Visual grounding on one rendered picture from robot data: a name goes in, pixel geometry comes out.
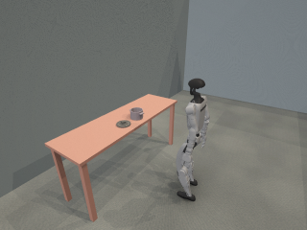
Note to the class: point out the robot torso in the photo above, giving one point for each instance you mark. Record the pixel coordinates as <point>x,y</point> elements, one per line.
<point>200,116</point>

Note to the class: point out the table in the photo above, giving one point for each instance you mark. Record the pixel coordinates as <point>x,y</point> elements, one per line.
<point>85,142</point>

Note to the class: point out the robot left upper arm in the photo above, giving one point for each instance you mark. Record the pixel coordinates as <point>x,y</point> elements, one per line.
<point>190,111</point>

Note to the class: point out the pot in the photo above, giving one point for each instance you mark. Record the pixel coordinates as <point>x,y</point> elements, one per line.
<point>136,113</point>

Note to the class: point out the robot right upper arm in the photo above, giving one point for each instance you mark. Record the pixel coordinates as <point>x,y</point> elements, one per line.
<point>207,114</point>

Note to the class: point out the left robot forearm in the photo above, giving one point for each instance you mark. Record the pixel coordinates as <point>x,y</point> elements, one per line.
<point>191,141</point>

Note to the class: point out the lid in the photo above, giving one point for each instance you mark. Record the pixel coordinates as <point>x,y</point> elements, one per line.
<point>126,124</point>

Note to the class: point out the robot right hand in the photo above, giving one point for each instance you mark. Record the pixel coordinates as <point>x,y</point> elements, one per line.
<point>203,139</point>

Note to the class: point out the robot right shin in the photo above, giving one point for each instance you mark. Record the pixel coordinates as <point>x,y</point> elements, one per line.
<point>190,170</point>

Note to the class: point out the right robot forearm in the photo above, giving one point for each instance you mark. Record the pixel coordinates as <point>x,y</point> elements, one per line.
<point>205,127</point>

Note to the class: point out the robot left hand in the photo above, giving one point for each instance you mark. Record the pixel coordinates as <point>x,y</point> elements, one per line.
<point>186,158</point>

